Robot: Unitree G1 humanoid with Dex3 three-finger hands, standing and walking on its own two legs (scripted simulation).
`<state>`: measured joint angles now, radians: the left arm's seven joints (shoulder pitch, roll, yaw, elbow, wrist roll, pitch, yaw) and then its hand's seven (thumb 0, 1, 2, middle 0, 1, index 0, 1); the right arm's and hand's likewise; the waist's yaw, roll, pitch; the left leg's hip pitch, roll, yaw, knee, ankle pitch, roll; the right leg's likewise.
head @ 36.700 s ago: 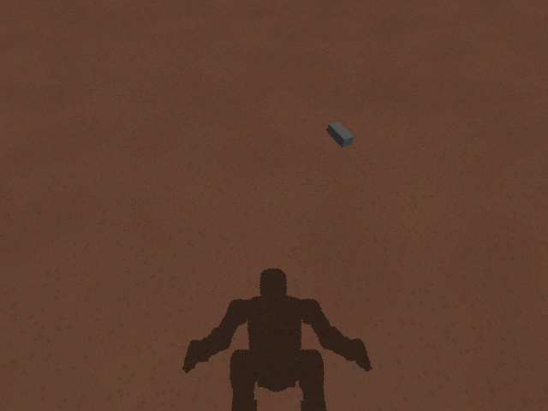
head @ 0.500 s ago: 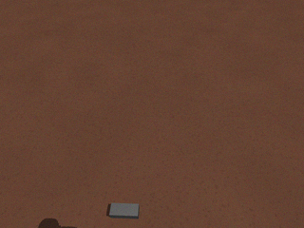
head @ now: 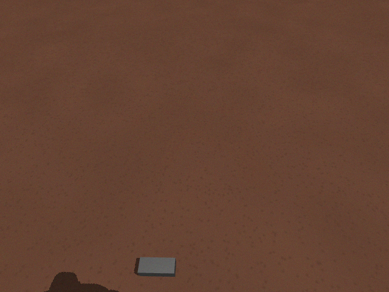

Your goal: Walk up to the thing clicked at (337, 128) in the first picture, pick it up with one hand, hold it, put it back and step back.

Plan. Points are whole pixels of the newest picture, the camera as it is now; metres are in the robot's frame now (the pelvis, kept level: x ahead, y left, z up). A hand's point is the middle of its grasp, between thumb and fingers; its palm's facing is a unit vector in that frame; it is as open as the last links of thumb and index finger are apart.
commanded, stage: stand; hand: left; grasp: from above
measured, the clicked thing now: (157, 266) +0.37 +0.21 -0.75
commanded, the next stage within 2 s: step back in 1.04 s
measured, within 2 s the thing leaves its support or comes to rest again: neither
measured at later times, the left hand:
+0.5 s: hand out of the picture +0.08 +0.25 -0.16, palm faces +0.01 -0.94 -0.33, open 7.4 cm
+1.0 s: hand out of the picture +0.08 +0.25 -0.16, palm faces +0.00 -0.94 -0.34, open 7.4 cm
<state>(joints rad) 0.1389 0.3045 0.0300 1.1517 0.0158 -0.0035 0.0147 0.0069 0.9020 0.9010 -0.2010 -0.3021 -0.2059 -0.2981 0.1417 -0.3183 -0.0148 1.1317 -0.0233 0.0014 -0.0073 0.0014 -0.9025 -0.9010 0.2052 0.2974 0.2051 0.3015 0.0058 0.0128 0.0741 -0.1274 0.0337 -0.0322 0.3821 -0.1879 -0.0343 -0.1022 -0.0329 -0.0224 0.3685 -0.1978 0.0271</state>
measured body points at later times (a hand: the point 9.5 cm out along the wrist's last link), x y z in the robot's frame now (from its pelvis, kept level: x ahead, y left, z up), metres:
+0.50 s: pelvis +0.01 +0.00 +0.00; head +0.01 +0.00 +0.45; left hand +0.08 +0.30 -0.13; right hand +0.08 -0.29 -0.14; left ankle +0.02 +0.14 -0.75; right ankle +0.01 -0.14 -0.75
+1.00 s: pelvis +0.01 +0.00 +0.00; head +0.02 +0.00 +0.45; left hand +0.08 +0.30 -0.13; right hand +0.08 -0.30 -0.14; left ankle +0.02 +0.14 -0.75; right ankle +0.01 -0.14 -0.75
